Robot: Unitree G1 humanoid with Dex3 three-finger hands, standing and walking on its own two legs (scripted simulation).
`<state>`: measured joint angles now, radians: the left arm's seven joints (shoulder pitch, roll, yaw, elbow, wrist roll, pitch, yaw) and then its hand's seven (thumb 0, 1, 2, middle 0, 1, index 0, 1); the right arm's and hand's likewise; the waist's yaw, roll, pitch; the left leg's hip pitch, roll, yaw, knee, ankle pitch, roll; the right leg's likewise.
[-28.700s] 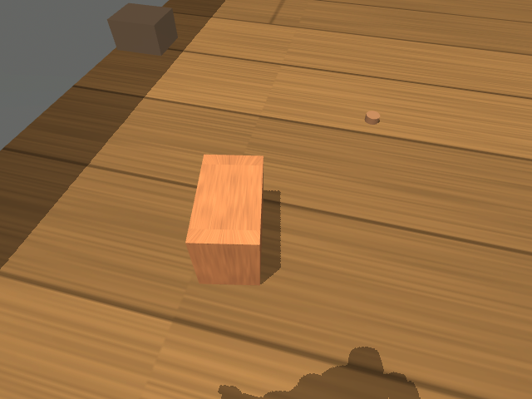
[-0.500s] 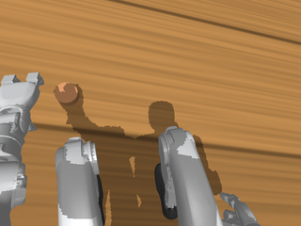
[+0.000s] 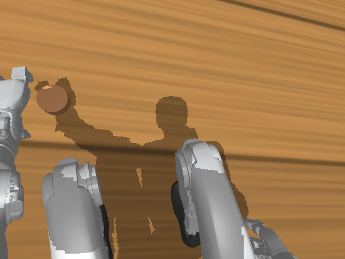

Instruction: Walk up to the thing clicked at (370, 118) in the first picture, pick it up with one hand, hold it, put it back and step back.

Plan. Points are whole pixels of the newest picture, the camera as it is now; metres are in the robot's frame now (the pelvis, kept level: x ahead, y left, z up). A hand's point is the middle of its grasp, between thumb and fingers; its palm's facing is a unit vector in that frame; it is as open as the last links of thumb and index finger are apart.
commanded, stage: rise first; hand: left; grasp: from above
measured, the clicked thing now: (54, 100) +0.51 +0.25 -0.32
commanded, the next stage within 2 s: none
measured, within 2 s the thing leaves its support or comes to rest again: neither
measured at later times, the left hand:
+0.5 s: hand (24, 110) +0.46 +0.28 -0.20, palm faces -0.45 -0.07 -0.89, open 14.0 cm
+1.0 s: hand (25, 105) +0.47 +0.28 -0.21, palm faces -0.45 -0.08 -0.89, open 14.1 cm
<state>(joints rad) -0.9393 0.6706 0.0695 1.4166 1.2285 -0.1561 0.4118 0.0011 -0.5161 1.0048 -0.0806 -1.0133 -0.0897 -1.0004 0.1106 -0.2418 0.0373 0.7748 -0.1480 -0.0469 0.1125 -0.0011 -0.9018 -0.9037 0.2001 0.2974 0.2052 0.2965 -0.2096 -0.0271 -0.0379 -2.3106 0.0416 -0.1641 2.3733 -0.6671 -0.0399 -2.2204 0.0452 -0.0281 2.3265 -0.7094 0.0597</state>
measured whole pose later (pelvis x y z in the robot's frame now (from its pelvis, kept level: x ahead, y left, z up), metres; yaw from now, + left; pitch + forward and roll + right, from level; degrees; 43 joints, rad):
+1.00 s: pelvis +0.00 +0.00 -0.02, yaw -3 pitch +32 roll -9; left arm -1.00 0.78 0.08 1.51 1.24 -0.17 0.42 0.00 -0.52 1.00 -0.08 -1.03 -0.09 -1.02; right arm 0.12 -0.27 0.13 0.73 -0.18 -0.05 0.13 0.00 -0.90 -0.90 0.20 0.30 0.20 0.30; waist -0.28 -0.05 0.02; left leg -2.36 0.03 -0.22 2.46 -0.68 -0.05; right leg -2.25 0.06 -0.06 2.38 -0.71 0.06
